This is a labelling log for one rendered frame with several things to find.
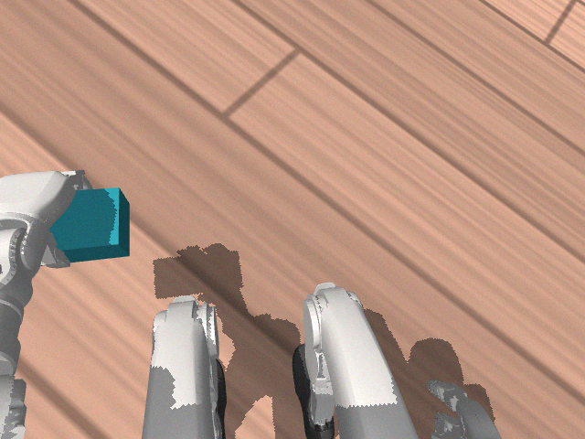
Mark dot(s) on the right robot foot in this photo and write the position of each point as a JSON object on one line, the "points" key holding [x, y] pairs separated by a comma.
{"points": [[302, 389]]}

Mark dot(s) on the right robot hand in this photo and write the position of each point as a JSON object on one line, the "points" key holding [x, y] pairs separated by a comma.
{"points": [[473, 421]]}

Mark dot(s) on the left robot hand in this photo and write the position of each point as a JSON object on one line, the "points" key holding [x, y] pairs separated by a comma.
{"points": [[44, 196]]}

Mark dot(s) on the left robot arm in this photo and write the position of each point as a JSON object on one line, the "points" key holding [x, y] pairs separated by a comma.
{"points": [[23, 240]]}

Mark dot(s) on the carton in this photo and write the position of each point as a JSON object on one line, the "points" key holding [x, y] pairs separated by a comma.
{"points": [[95, 226]]}

